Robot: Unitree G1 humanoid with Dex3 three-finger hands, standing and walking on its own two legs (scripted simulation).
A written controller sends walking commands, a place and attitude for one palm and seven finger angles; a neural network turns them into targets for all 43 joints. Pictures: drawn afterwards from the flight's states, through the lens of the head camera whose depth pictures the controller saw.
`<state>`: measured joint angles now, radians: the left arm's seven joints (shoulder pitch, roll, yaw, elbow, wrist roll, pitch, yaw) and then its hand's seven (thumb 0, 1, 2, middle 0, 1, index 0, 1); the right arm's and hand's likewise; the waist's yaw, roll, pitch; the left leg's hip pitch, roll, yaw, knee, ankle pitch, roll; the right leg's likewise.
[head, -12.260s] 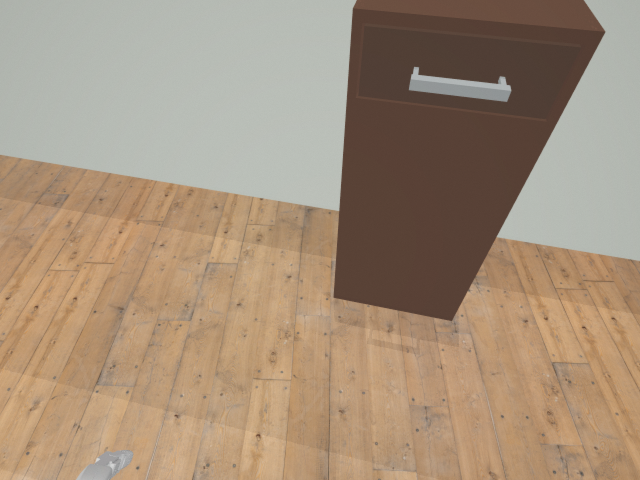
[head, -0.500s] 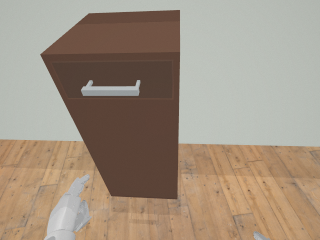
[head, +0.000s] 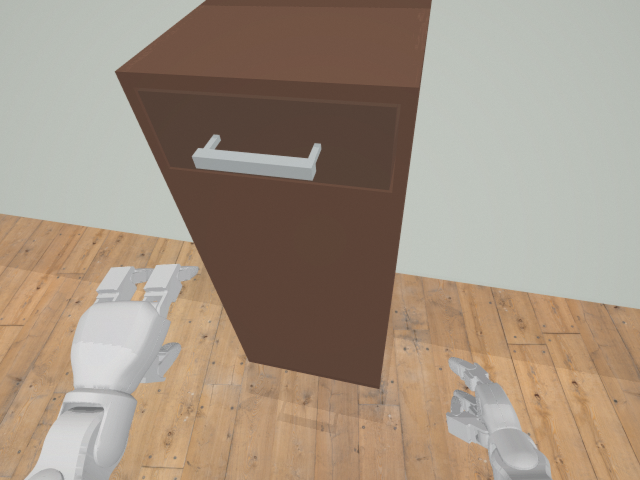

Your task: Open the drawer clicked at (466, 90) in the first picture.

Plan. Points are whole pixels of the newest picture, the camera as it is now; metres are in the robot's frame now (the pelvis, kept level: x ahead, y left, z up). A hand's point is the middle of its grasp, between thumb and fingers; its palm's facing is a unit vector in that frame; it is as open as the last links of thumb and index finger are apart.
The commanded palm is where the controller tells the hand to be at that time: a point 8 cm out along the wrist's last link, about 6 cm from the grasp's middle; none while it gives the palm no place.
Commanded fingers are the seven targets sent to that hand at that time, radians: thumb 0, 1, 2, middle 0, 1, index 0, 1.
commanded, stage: raise the hand with hooked fingers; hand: left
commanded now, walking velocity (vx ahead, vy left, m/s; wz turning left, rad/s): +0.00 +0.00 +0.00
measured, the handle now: (258, 154) +0.51 +0.18 +0.14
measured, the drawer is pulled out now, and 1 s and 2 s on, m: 0.00 0.00 0.00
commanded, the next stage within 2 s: move the hooked fingers above the handle in 1.18 s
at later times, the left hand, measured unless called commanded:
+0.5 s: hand (116, 254) +0.28 +0.27 +0.17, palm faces +0.13 -0.05 -0.99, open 13.1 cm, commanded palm +0.24 +0.26 +0.24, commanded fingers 0.00 -0.50 0.30 -0.30 -1.20 -0.30 -1.20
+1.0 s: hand (102, 218) +0.28 +0.25 +0.23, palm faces +0.07 -0.02 -1.00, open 13.8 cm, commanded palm +0.24 +0.26 +0.30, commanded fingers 0.00 -0.50 0.30 -0.30 -1.20 -0.30 -1.20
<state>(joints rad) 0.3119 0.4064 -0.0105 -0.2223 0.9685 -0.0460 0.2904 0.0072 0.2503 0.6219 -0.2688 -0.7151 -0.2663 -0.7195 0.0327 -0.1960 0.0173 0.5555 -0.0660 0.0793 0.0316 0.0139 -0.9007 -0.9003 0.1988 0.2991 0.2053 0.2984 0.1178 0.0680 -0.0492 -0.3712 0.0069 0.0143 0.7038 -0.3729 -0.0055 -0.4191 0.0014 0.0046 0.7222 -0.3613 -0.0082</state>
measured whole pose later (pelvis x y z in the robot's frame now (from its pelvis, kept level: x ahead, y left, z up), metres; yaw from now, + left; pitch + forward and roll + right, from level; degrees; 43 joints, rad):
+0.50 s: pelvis +0.01 +0.02 +0.02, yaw +1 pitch -1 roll +0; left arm 0.02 0.58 0.02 -0.24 0.85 0.06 -0.05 0.00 -0.32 0.37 -0.31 -1.09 -0.30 -1.09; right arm 0.08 -0.27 0.00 0.60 0.01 0.15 0.00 0.02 -0.90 -0.90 0.20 0.30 0.20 0.30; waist 0.09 0.09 0.02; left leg -0.15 -0.03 0.01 0.44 -0.27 0.03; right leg -0.18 -0.03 0.00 0.44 -0.24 0.02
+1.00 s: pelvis -0.03 +0.01 +0.03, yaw +1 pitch -3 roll +1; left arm -0.26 0.68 0.07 -0.11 0.74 -0.03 -0.31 0.00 -0.49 0.30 -0.32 -1.20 -0.31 -1.20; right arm 0.15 -0.29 0.02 0.60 0.03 0.12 0.02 0.01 -0.90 -0.90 0.20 0.30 0.20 0.30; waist 0.07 0.10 0.03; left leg -0.16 -0.03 0.01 0.40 -0.19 0.02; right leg -0.21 -0.03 0.00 0.43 -0.18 0.01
